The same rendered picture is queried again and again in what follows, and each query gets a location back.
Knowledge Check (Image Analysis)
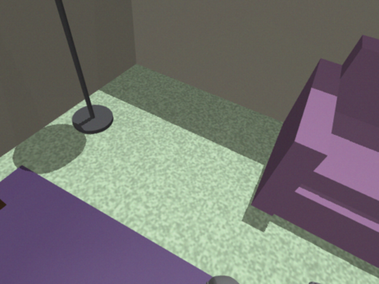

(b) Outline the floor lamp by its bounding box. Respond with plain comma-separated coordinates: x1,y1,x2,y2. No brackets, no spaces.
55,0,113,134

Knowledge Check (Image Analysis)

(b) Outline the sofa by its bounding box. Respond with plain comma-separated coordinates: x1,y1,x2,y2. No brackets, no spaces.
251,35,379,268

